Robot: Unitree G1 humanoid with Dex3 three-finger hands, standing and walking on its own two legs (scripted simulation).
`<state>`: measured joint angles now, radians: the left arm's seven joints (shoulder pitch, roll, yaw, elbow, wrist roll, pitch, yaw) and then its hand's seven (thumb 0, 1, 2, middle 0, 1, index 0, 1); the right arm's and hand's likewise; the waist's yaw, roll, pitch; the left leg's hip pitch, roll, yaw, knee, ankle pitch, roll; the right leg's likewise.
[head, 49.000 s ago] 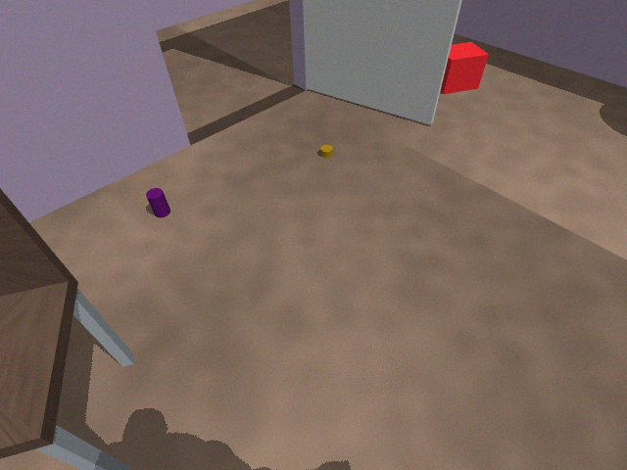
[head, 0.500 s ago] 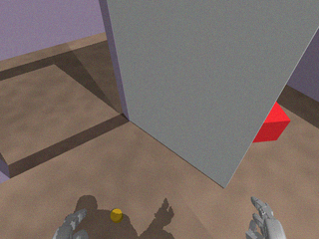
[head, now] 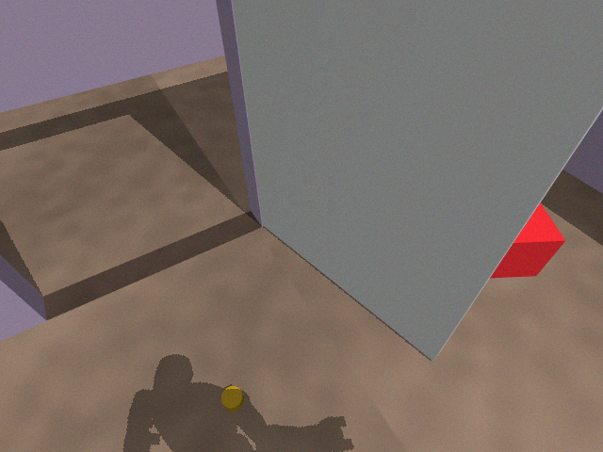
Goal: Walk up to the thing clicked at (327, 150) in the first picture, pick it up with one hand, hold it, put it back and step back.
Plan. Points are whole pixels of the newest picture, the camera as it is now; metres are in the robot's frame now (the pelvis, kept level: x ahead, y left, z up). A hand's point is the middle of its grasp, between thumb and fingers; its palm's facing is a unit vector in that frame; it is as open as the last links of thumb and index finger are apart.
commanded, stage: stand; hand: left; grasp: from above
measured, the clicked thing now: (232, 398) +0.42 +0.25 -0.74
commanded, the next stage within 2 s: none
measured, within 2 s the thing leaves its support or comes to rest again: neither
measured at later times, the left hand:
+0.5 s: hand out of the picture +0.04 +0.23 -0.14, palm faces +0.04 -0.94 -0.34, open 7.4 cm
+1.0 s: hand out of the picture +0.06 +0.23 -0.14, palm faces +0.03 -0.94 -0.33, open 7.4 cm
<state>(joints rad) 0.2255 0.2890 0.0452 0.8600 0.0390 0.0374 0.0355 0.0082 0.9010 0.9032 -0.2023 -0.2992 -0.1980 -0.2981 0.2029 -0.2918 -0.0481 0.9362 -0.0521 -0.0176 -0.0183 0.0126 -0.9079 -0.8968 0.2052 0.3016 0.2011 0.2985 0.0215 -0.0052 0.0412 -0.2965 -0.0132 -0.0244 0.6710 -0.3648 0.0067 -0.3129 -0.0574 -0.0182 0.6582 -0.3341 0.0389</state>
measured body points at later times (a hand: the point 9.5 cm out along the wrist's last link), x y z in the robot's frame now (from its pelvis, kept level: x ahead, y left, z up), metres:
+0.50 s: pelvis -0.01 -0.01 +0.02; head -0.02 -0.01 +0.47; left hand +0.03 +0.28 -0.12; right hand +0.06 -0.29 -0.12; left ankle +0.00 +0.12 -0.72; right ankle +0.01 -0.15 -0.72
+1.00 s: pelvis +0.00 -0.01 +0.03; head +0.00 -0.02 +0.47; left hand +0.06 +0.28 -0.11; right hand +0.06 -0.30 -0.12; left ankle +0.00 +0.12 -0.72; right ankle +0.01 -0.15 -0.72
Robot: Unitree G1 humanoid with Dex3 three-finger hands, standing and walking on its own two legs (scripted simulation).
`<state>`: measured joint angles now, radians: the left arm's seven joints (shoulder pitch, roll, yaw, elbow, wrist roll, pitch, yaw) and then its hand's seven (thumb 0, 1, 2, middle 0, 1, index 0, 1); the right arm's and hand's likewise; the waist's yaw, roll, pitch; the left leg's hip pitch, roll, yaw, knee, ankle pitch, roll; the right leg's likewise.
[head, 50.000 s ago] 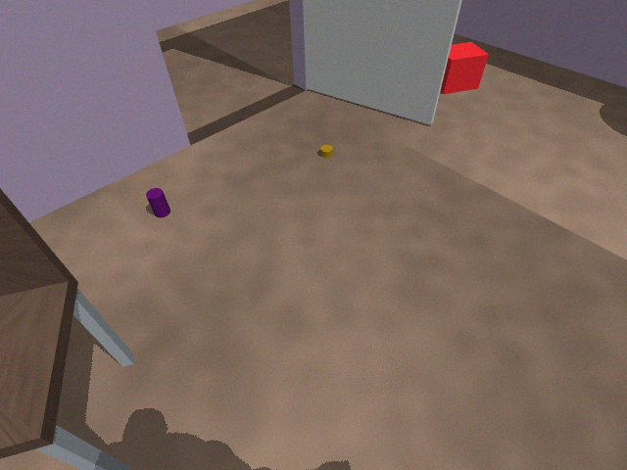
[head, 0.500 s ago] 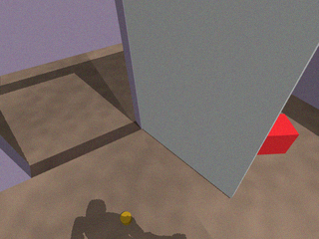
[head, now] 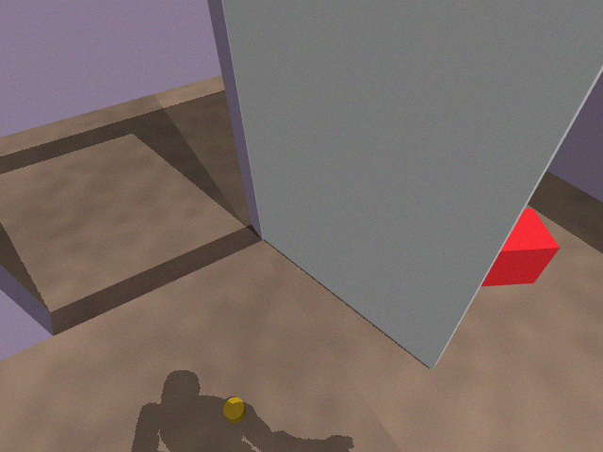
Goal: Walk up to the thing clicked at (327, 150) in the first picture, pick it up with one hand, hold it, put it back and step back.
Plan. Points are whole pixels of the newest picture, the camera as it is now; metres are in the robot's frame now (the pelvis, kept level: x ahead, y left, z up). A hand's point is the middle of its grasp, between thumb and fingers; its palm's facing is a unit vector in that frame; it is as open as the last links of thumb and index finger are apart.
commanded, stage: stand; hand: left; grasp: from above
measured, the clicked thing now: (234, 410) +0.43 +0.26 -0.76
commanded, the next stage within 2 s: step back in 1.14 s
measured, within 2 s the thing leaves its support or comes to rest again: neither
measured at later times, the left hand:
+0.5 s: hand out of the picture +0.08 +0.24 -0.16, palm faces +0.02 -0.94 -0.34, open 7.4 cm
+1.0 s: hand out of the picture +0.08 +0.25 -0.16, palm faces +0.00 -0.94 -0.34, open 7.4 cm
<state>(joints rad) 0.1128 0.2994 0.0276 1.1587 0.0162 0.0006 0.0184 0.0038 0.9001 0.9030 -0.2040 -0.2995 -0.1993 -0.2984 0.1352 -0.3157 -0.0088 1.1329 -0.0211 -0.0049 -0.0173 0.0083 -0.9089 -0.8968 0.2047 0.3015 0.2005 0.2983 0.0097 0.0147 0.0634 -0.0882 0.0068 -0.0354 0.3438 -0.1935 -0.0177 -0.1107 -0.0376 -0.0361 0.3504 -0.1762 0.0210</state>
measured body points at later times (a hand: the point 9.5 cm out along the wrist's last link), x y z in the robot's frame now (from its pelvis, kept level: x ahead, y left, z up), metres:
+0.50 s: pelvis +0.01 +0.00 +0.00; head +0.02 -0.01 +0.45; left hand +0.08 +0.29 -0.13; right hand +0.08 -0.30 -0.14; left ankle +0.00 +0.13 -0.75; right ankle +0.01 -0.13 -0.75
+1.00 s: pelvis +0.01 +0.00 +0.00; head +0.03 -0.01 +0.45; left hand +0.08 +0.29 -0.13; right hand +0.08 -0.30 -0.14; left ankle +0.00 +0.13 -0.75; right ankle +0.01 -0.13 -0.75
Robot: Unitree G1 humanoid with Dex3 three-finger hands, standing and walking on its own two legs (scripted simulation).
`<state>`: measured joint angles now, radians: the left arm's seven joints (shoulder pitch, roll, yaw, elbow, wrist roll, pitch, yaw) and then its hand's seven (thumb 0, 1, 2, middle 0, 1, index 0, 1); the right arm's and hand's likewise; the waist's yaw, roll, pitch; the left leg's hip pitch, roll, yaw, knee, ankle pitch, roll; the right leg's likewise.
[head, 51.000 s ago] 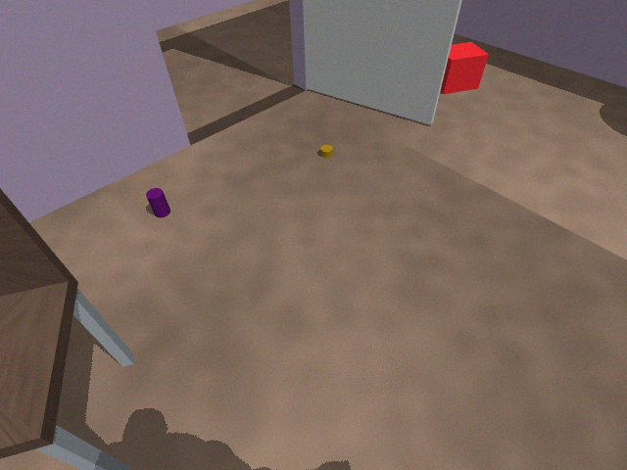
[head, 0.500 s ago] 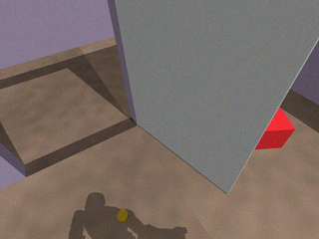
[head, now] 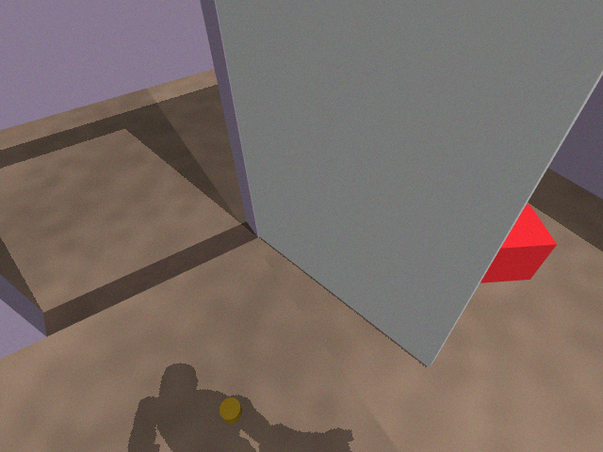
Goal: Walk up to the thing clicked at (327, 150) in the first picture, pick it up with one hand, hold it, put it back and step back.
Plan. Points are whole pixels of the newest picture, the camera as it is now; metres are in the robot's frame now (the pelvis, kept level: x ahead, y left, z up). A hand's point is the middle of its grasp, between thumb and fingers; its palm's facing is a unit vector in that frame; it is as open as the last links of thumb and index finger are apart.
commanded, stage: stand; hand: left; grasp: from above
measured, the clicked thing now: (230, 410) +0.41 +0.27 -0.76
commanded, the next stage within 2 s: step back in 0.14 s
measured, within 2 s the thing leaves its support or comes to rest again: neither
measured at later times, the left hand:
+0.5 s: hand out of the picture +0.10 +0.32 -0.18, palm faces -0.01 -0.92 -0.38, open 7.4 cm
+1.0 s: hand out of the picture -0.04 +0.30 -0.16, palm faces -0.07 -0.92 -0.39, open 7.4 cm
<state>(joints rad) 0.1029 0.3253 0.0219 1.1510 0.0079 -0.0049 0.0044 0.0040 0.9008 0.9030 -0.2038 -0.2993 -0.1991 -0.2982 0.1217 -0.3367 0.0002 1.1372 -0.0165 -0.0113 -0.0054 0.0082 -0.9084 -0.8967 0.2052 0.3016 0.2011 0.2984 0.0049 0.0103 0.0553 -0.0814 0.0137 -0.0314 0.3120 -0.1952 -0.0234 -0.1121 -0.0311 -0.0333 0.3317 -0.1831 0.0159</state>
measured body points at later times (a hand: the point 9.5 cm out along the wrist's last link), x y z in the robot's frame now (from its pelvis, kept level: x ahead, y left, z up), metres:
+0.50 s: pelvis -0.06 +0.05 -0.03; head +0.02 +0.07 +0.41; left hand +0.10 +0.36 -0.16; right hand +0.01 -0.28 -0.13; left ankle -0.06 +0.14 -0.75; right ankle -0.03 -0.11 -0.71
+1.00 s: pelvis -0.16 +0.05 -0.02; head -0.10 +0.03 +0.43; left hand -0.03 +0.35 -0.13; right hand -0.08 -0.27 -0.14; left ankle -0.15 +0.17 -0.68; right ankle -0.15 -0.08 -0.75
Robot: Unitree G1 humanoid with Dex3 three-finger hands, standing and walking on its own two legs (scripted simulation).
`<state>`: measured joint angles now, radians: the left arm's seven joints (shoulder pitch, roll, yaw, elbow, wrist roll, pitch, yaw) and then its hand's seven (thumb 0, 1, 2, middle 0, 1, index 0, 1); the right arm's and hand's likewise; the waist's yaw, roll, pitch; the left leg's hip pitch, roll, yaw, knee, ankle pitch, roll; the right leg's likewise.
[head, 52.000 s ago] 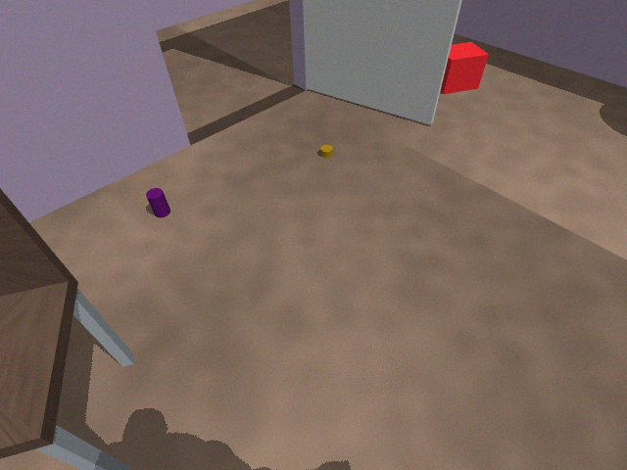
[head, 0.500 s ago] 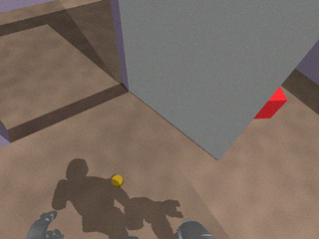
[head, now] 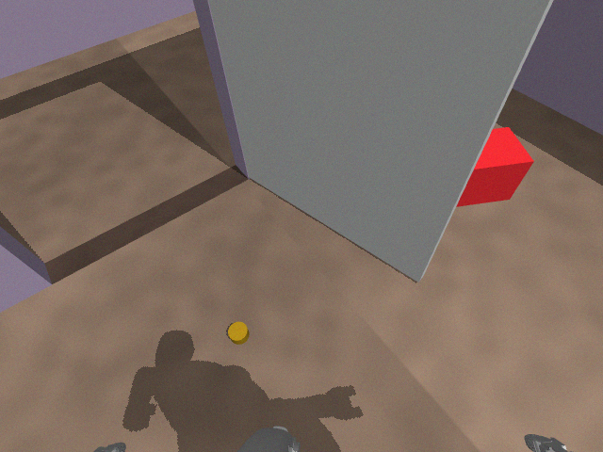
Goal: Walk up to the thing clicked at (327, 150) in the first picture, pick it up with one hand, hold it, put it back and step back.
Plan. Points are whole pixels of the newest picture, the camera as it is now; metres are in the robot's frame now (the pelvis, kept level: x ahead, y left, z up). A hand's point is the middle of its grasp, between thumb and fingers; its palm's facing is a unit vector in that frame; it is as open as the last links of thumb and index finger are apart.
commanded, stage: step back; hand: left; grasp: from above
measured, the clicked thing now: (238, 333) +0.55 +0.27 -0.74
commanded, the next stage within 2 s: none
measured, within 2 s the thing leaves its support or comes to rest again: neither
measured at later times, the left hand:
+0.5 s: hand out of the picture -0.05 +0.26 -0.16, palm faces -0.03 -0.92 -0.40, open 7.4 cm
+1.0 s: hand out of the picture -0.19 +0.24 -0.15, palm faces +0.05 -0.93 -0.37, open 7.4 cm
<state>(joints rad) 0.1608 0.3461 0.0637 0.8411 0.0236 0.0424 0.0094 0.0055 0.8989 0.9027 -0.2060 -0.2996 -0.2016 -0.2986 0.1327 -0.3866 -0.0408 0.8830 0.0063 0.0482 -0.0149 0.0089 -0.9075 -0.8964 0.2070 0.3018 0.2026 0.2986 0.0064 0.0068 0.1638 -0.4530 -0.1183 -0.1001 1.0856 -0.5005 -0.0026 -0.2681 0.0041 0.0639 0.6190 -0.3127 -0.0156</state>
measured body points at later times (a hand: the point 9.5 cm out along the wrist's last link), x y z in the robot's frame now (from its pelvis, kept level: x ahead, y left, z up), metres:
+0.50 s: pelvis -0.15 -0.01 -0.01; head -0.08 +0.00 +0.44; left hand -0.05 +0.31 -0.13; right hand -0.02 -0.33 -0.11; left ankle -0.06 +0.12 -0.73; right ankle -0.18 -0.15 -0.71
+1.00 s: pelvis -0.31 -0.03 +0.00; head -0.26 -0.01 +0.44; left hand -0.20 +0.29 -0.12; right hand -0.22 -0.34 -0.11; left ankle -0.27 +0.08 -0.73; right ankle -0.30 -0.17 -0.65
